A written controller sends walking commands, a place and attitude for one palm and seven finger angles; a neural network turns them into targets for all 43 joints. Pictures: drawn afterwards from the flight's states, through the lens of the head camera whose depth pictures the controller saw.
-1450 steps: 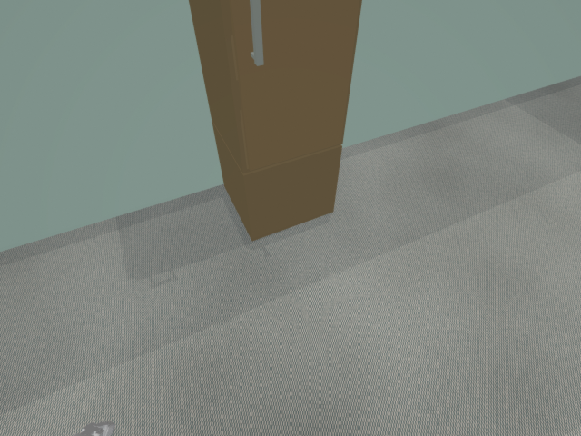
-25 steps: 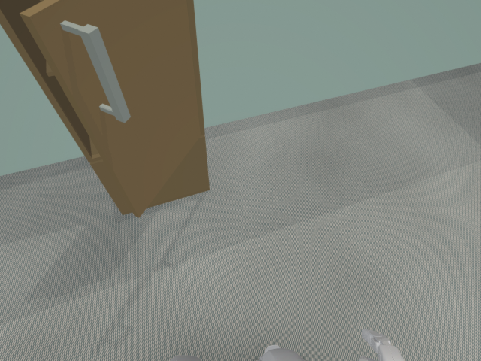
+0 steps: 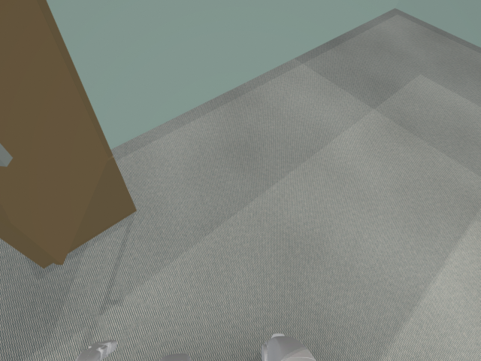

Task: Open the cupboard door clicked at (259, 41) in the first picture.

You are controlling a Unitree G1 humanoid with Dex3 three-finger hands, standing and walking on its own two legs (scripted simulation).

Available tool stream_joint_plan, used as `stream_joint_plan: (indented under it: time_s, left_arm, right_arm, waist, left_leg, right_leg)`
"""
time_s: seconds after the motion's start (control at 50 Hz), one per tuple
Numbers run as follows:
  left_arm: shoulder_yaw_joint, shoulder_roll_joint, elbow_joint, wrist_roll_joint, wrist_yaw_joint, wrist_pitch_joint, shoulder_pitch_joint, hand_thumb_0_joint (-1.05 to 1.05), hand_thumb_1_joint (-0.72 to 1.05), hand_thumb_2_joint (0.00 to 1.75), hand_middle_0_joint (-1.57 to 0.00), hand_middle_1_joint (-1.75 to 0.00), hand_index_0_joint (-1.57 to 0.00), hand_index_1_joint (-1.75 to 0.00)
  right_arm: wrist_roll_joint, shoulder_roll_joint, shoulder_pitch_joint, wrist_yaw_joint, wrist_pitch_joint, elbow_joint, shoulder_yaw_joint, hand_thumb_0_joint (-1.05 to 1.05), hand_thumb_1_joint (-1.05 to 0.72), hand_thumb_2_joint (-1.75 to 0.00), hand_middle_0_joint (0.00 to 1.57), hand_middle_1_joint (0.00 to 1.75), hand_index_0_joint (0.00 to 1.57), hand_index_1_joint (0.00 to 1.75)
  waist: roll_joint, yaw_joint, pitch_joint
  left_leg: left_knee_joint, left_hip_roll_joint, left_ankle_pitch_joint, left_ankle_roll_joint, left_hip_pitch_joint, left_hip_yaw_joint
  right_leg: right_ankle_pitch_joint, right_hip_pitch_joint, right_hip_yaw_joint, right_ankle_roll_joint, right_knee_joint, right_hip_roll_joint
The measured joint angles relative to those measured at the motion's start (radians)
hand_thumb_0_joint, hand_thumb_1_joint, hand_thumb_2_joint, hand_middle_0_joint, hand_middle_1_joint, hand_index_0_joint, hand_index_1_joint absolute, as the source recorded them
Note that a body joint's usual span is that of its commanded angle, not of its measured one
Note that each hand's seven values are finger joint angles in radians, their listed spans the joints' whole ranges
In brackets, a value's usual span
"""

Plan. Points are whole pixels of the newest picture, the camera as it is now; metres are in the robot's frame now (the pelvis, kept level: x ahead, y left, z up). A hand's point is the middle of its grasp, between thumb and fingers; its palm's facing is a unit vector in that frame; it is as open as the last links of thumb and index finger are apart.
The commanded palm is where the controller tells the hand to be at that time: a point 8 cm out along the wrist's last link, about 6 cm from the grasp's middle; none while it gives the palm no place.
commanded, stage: walk to a spot facing it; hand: left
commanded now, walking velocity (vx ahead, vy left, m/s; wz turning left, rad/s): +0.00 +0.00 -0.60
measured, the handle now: out of the picture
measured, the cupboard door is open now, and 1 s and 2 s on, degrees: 44 44 44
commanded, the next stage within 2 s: turn to face it in 1.92 s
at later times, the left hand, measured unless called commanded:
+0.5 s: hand (147, 347) +0.16 +0.17 -0.17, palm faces -0.30 -0.93 -0.19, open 7.4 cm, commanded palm none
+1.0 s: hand (248, 264) +0.32 -0.01 -0.16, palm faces -0.55 -0.81 -0.19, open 7.3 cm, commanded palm none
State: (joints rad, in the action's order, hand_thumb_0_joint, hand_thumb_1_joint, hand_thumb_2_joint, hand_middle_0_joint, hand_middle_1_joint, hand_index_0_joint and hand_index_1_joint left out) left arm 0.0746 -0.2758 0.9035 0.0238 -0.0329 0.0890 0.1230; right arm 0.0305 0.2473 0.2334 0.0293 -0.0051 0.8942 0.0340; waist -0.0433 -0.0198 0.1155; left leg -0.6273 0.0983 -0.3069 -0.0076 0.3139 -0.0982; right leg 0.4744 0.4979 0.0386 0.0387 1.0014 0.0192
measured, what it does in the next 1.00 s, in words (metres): walks ahead, turning right: right foot, then left foot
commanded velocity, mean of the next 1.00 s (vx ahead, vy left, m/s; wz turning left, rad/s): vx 0.29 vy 0.00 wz -0.48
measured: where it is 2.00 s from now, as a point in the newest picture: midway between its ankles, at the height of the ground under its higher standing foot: (326, 278)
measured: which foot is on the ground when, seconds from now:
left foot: down 0.00-0.16, up 0.18-0.38, down 0.40-0.78, up 0.80-1.00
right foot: up 0.00-0.16, down 0.18-0.40, up 0.42-0.76, down 0.78-1.00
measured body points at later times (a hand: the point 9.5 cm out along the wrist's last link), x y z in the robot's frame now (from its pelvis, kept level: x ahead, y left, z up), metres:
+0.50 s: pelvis +0.03 -0.01 +0.00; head +0.07 +0.00 +0.45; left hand +0.17 +0.22 -0.15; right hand +0.01 -0.27 -0.12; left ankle +0.07 +0.10 -0.73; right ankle -0.01 -0.14 -0.67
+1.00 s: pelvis +0.15 -0.12 +0.01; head +0.20 -0.15 +0.46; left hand +0.35 +0.03 -0.14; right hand +0.05 -0.36 -0.13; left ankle +0.26 -0.01 -0.68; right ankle +0.11 -0.22 -0.73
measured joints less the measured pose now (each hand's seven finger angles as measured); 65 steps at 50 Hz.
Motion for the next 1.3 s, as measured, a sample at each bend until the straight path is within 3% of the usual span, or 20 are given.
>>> stream_joint_plan:
  time_s: [0.06,0.14,0.18,0.22,0.3,0.38,0.42,0.46,0.54,0.62,0.72,0.78,0.84,0.9,1.0,1.1,1.16,1.2,1.24,1.3]
  left_arm:
    - [-0.002,0.015,-0.011,-0.001,-0.011,-0.004,-0.013,0.01,0.91,0.90,-0.20,-0.30,-0.20,-0.30]
    - [-0.012,0.027,-0.021,-0.005,-0.014,-0.023,-0.009,0.01,0.91,0.90,-0.20,-0.30,-0.20,-0.30]
    - [-0.015,0.011,-0.032,-0.001,-0.008,-0.042,0.005,0.01,0.91,0.90,-0.20,-0.30,-0.20,-0.30]
    - [-0.014,0.024,-0.016,-0.001,0.006,-0.051,-0.005,0.00,0.91,0.90,-0.20,-0.30,-0.20,-0.30]
    - [-0.010,0.039,0.002,0.004,0.021,-0.051,0.017,0.00,0.91,0.90,-0.20,-0.30,-0.20,-0.30]
    - [-0.005,0.035,0.026,0.006,0.015,-0.054,0.060,0.00,0.91,0.90,-0.20,-0.30,-0.20,-0.30]
    - [-0.003,0.039,0.035,0.002,0.007,-0.045,0.087,0.00,0.91,0.90,-0.20,-0.30,-0.20,-0.30]
    - [0.005,0.037,0.050,0.003,-0.004,-0.032,0.092,0.01,0.91,0.90,-0.20,-0.30,-0.20,-0.30]
    - [0.020,0.029,0.054,0.014,-0.028,-0.029,0.056,0.01,0.91,0.90,-0.20,-0.30,-0.20,-0.30]
    - [0.013,0.041,0.031,0.012,-0.042,-0.036,0.014,0.01,0.91,0.90,-0.19,-0.30,-0.19,-0.30]
    - [0.007,0.046,0.019,0.012,-0.045,-0.039,-0.044,0.01,0.91,0.90,-0.19,-0.30,-0.19,-0.30]
    - [0.000,0.034,0.003,0.013,-0.044,-0.068,-0.069,0.01,0.91,0.90,-0.19,-0.30,-0.19,-0.30]
    - [0.004,0.036,-0.004,-0.003,-0.014,-0.114,-0.074,0.00,0.91,0.90,-0.20,-0.30,-0.20,-0.30]
    - [-0.005,0.058,0.016,-0.001,0.010,-0.109,-0.035,0.00,0.91,0.90,-0.20,-0.30,-0.20,-0.30]
    - [-0.006,0.083,0.078,0.005,0.018,-0.109,0.042,0.00,0.92,0.90,-0.20,-0.30,-0.20,-0.30]
    - [-0.003,0.084,0.115,0.000,0.006,-0.106,0.120,0.00,0.93,0.90,-0.20,-0.30,-0.20,-0.30]
    - [0.001,0.069,0.141,0.003,0.004,-0.093,0.141,0.00,0.92,0.90,-0.20,-0.30,-0.20,-0.30]
    - [0.006,0.058,0.153,0.009,0.001,-0.087,0.127,0.01,0.92,0.90,-0.20,-0.30,-0.20,-0.30]
    - [0.006,0.057,0.146,0.011,-0.006,-0.088,0.104,0.01,0.92,0.90,-0.20,-0.30,-0.20,-0.30]
    - [-0.002,0.071,0.124,0.009,-0.015,-0.093,0.073,0.01,0.92,0.90,-0.19,-0.30,-0.19,-0.30]
  right_arm:
    - [0.005,-0.008,0.029,0.001,-0.006,0.018,-0.006,0.01,-0.91,-0.90,0.20,0.30,0.20,0.30]
    - [0.000,-0.008,0.053,-0.005,-0.010,0.031,-0.003,0.01,-0.91,-0.90,0.20,0.30,0.20,0.30]
    - [-0.010,-0.012,0.067,-0.011,-0.019,0.025,0.002,0.01,-0.91,-0.90,0.20,0.30,0.20,0.30]
    - [-0.018,0.001,0.038,-0.011,-0.042,0.036,0.010,0.01,-0.91,-0.90,0.20,0.30,0.20,0.30]
    - [-0.017,0.001,-0.007,-0.019,-0.049,0.036,0.020,0.01,-0.91,-0.90,0.20,0.30,0.20,0.30]
    - [-0.016,-0.017,-0.028,-0.029,-0.018,0.011,0.017,0.01,-0.91,-0.90,0.20,0.30,0.20,0.30]
    - [-0.010,-0.014,-0.022,-0.024,0.013,-0.007,0.012,0.01,-0.91,-0.90,0.20,0.30,0.20,0.30]
    - [0.002,-0.022,-0.015,-0.015,0.039,-0.010,0.005,0.01,-0.91,-0.90,0.20,0.30,0.20,0.30]
    - [0.008,-0.048,0.046,-0.012,0.058,0.016,-0.008,0.01,-0.91,-0.90,0.20,0.30,0.20,0.30]
    - [0.007,-0.054,0.105,-0.012,0.056,0.063,-0.011,0.01,-0.91,-0.90,0.20,0.30,0.20,0.30]
    - [0.013,-0.050,0.168,-0.018,0.042,0.104,-0.004,0.01,-0.91,-0.90,0.20,0.30,0.20,0.30]
    - [0.008,-0.048,0.214,-0.024,0.030,0.124,-0.004,0.01,-0.91,-0.90,0.20,0.30,0.20,0.30]
    - [-0.010,-0.038,0.173,-0.032,-0.006,0.149,-0.001,0.01,-0.91,-0.90,0.20,0.30,0.20,0.30]
    - [-0.006,-0.024,0.088,-0.031,-0.015,0.138,0.013,0.02,-0.91,-0.90,0.20,0.30,0.20,0.30]
    - [-0.003,-0.043,-0.012,-0.038,0.015,0.073,0.017,0.01,-0.91,-0.90,0.19,0.30,0.20,0.30]
    - [0.000,-0.050,-0.053,-0.041,0.056,0.043,0.009,0.01,-0.91,-0.90,0.19,0.30,0.20,0.30]
    - [0.013,-0.070,-0.053,-0.032,0.077,0.041,0.002,0.01,-0.91,-0.90,0.19,0.30,0.20,0.30]
    - [0.014,-0.089,-0.023,-0.028,0.084,0.045,-0.002,0.01,-0.91,-0.90,0.20,0.30,0.20,0.30]
    - [0.012,-0.100,0.010,-0.019,0.087,0.067,0.000,0.00,-0.92,-0.90,0.20,0.30,0.20,0.30]
    - [0.010,-0.084,0.058,-0.018,0.079,0.108,0.007,0.00,-0.94,-0.90,0.20,0.30,0.20,0.30]
  waist:
    - [0.026,0.005,-0.003]
    - [0.060,-0.002,-0.016]
    - [0.030,-0.005,-0.038]
    - [0.053,-0.007,-0.018]
    - [0.048,-0.005,-0.008]
    - [0.012,0.011,-0.024]
    - [0.025,0.012,-0.044]
    - [0.027,0.010,-0.043]
    - [0.015,0.011,-0.040]
    - [0.033,0.013,-0.037]
    - [0.048,-0.025,-0.032]
    - [0.048,-0.043,-0.032]
    - [0.042,-0.032,-0.005]
    - [0.060,-0.042,0.000]
    - [0.035,-0.026,-0.028]
    - [0.037,0.015,-0.056]
    - [0.019,0.015,-0.065]
    - [0.007,0.012,-0.071]
    - [0.009,0.018,-0.071]
    - [0.031,0.019,-0.071]
  left_leg:
    - [0.062,0.038,0.027,-0.013,-0.033,-0.019]
    - [0.055,0.084,0.017,-0.037,-0.042,-0.057]
    - [-0.037,0.071,-0.067,-0.055,-0.002,-0.080]
    - [-0.203,0.056,-0.197,-0.058,0.060,-0.015]
    - [-0.339,0.002,-0.194,-0.062,0.125,0.028]
    - [-0.106,-0.038,-0.124,-0.057,0.055,0.006]
    - [0.029,-0.030,-0.046,-0.031,0.007,-0.002]
    - [0.014,-0.012,0.008,0.004,-0.005,-0.029]
    - [0.118,0.006,0.021,0.001,-0.093,-0.073]
    - [0.221,0.033,0.043,-0.018,-0.177,-0.124]
    - [0.238,0.065,0.001,-0.060,-0.249,-0.185]
    - [0.092,0.105,-0.088,-0.080,-0.229,-0.193]
    - [-0.374,0.083,-0.210,-0.054,-0.040,-0.047]
    - [-0.510,0.068,-0.134,-0.051,0.113,0.019]
    - [-0.258,0.044,-0.031,-0.050,0.183,0.019]
    - [0.078,0.006,0.061,-0.028,0.066,0.009]
    - [0.034,0.000,0.079,0.007,0.042,-0.014]
    - [0.069,-0.009,0.055,0.003,-0.001,-0.023]
    - [0.137,-0.013,0.066,-0.010,-0.054,-0.029]
    - [0.216,-0.005,0.070,-0.017,-0.127,-0.041]
  right_leg:
    - [0.005,-0.028,-0.075,0.002,-0.040,-0.017]
    - [-0.090,-0.153,-0.121,-0.020,-0.303,-0.016]
    - [-0.209,-0.210,-0.075,-0.053,-0.449,-0.041]
    - [-0.186,-0.186,-0.056,-0.050,-0.402,-0.022]
    - [-0.194,-0.201,-0.010,-0.041,-0.432,-0.013]
    - [-0.199,-0.207,0.054,-0.037,-0.444,-0.011]
    - [-0.101,-0.169,0.067,-0.042,-0.365,0.009]
    - [0.000,-0.097,0.030,-0.046,-0.171,0.007]
    - [-0.113,0.038,-0.051,-0.033,0.084,-0.046]
    - [-0.199,0.083,-0.099,-0.023,-0.014,-0.086]
    - [-0.206,0.033,-0.138,-0.036,-0.238,-0.094]
    - [-0.169,-0.080,-0.149,-0.078,-0.395,-0.075]
    - [-0.279,-0.078,-0.129,-0.088,-0.351,-0.062]
    - [-0.237,-0.128,-0.118,-0.080,-0.404,-0.025]
    - [-0.260,-0.217,-0.072,-0.079,-0.532,0.002]
    - [-0.167,-0.268,-0.039,-0.063,-0.480,0.017]
    - [-0.038,-0.168,-0.043,-0.076,-0.148,0.000]
    - [-0.071,-0.084,-0.053,-0.073,0.032,-0.023]
    - [-0.120,-0.030,-0.067,-0.064,0.054,-0.051]
    - [-0.165,-0.014,-0.094,-0.055,-0.125,-0.081]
